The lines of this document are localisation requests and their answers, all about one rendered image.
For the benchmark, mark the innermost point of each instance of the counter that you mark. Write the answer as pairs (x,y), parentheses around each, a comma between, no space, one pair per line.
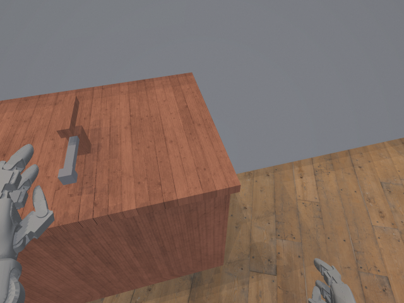
(151,201)

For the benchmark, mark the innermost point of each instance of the tap lever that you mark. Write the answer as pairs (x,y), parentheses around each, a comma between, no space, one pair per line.
(68,175)

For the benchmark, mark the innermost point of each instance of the left robot hand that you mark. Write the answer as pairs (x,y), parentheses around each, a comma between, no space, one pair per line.
(13,196)

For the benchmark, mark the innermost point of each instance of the right robot hand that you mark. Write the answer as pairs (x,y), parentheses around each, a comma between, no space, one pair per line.
(338,291)

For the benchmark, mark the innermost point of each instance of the left robot forearm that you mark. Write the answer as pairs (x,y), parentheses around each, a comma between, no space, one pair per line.
(11,290)

